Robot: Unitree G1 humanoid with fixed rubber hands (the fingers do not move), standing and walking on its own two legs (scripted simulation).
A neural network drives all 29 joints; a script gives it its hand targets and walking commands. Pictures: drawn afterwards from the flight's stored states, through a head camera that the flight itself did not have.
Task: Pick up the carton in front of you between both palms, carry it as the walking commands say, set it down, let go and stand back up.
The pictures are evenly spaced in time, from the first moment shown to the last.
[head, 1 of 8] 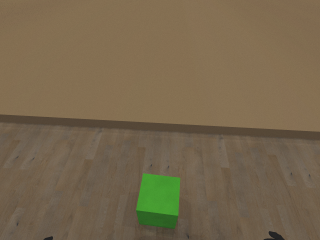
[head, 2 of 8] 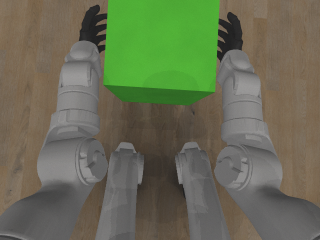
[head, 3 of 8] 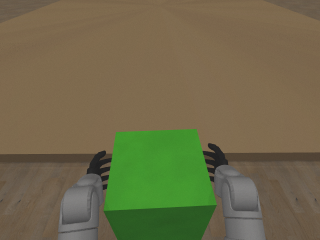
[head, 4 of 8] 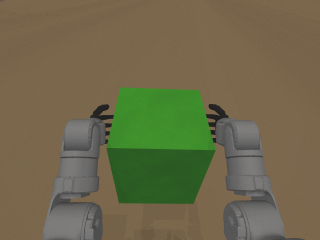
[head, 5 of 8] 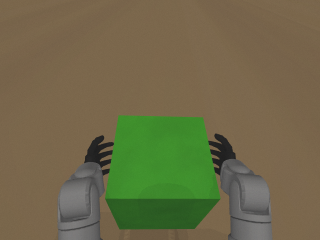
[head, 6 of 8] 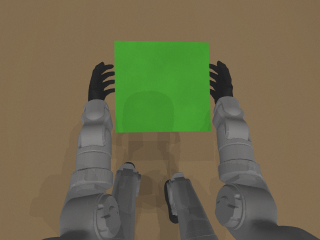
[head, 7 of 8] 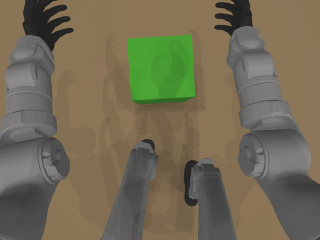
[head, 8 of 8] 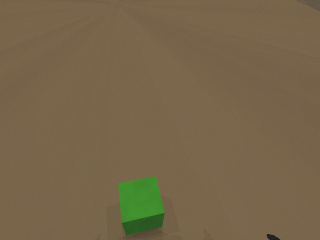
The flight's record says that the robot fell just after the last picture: no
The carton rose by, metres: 0.82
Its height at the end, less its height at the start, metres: +0.09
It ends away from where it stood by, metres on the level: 3.54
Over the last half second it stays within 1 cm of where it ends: yes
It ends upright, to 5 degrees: yes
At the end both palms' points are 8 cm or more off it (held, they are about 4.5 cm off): yes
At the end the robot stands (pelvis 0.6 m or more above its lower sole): yes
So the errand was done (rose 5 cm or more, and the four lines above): yes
